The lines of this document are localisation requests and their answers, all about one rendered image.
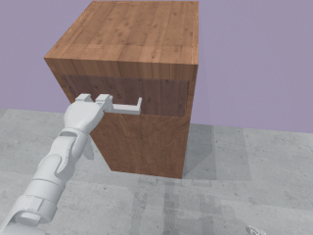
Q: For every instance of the handle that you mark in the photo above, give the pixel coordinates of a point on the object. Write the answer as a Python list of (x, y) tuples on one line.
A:
[(126, 109)]

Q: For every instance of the right robot hand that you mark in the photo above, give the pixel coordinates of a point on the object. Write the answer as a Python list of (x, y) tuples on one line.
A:
[(251, 230)]

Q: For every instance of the drawer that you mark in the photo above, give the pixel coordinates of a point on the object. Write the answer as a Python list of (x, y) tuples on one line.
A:
[(160, 97)]

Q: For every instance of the robot left upper arm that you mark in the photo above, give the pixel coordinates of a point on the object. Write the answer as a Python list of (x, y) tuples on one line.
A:
[(20, 229)]

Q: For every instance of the left robot forearm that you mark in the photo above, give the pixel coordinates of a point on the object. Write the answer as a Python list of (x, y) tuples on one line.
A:
[(38, 202)]

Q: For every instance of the left robot hand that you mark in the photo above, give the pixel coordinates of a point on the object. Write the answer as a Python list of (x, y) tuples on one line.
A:
[(84, 114)]

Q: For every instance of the cabinet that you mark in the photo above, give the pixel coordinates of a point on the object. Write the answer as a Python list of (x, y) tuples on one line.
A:
[(137, 39)]

